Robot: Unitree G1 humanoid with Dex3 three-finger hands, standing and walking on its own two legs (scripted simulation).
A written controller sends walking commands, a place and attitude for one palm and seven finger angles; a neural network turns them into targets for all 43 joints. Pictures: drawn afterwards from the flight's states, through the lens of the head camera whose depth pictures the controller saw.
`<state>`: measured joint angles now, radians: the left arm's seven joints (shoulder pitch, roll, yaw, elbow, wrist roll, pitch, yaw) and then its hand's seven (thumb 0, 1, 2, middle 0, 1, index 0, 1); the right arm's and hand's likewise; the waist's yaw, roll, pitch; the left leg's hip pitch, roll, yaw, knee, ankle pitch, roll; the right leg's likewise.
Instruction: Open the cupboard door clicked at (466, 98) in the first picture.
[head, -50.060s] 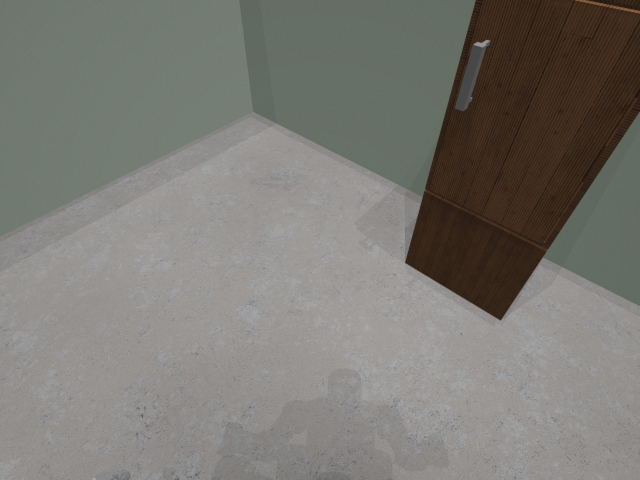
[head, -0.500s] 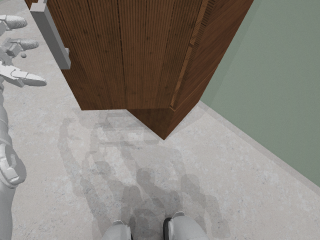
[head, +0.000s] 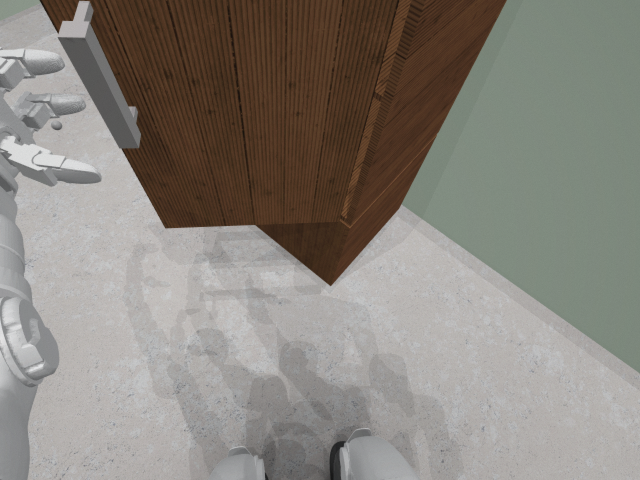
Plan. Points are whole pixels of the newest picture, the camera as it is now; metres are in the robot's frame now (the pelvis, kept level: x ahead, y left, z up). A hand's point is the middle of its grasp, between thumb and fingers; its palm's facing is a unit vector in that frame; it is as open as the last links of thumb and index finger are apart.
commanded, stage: move the hooked fingers beside the handle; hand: left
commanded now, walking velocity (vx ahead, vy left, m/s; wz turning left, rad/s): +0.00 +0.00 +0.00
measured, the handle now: (109, 81) +0.57 +0.21 +0.10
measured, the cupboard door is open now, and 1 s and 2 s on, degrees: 45 45 46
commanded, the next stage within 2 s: slide the fingers in behind the handle in 0.28 s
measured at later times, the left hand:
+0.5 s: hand (48, 127) +0.50 +0.25 +0.11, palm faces +0.00 -1.00 -0.03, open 14.0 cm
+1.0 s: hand (91, 122) +0.51 +0.22 +0.10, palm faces +0.01 -1.00 +0.00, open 14.0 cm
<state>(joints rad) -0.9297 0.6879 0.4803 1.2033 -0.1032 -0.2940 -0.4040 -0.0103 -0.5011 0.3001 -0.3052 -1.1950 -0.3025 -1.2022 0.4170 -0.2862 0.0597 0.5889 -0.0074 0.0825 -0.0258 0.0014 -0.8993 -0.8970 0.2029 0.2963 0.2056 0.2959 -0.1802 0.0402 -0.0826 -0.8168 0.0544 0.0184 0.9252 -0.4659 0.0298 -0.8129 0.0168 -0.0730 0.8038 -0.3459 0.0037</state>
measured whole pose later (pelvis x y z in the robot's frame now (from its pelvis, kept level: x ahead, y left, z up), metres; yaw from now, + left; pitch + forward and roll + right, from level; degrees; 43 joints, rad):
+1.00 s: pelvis +0.00 +0.00 +0.00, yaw +0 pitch +20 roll -3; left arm -0.97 0.61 0.44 1.22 -0.09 -0.29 -0.33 -0.01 -0.50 0.30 -0.30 -1.19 -0.30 -1.20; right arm 0.43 -0.28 0.06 0.61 -0.01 0.06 -0.02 0.00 -0.90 -0.90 0.20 0.30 0.21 0.30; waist -0.19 0.04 -0.08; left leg -0.82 0.05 0.02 0.93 -0.46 0.03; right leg -0.82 0.01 -0.07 0.81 -0.35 0.01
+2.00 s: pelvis +0.00 -0.01 +0.00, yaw +0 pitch +19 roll -3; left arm -0.91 0.50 0.39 1.16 -0.11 -0.32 -0.24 -0.01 -0.50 0.30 -0.26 -1.18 -0.28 -1.20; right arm 0.42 -0.28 0.03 0.63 -0.02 0.04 -0.01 0.00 -0.90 -0.90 0.20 0.30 0.20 0.30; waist -0.17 0.04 -0.09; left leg -0.77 0.05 0.02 0.90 -0.46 0.02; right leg -0.79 0.01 -0.06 0.80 -0.35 0.00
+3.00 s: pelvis +0.00 -0.01 +0.00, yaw +0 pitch +19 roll -3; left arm -0.91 0.50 0.40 1.16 -0.10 -0.33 -0.23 0.01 0.69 0.79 -0.32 -1.31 -0.33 -1.35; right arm 0.41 -0.28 0.03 0.64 -0.02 0.03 -0.01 0.00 -0.90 -0.90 0.20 0.30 0.20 0.30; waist -0.16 0.05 -0.09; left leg -0.78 0.04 0.02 0.90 -0.45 0.02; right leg -0.79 0.01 -0.06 0.81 -0.35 -0.01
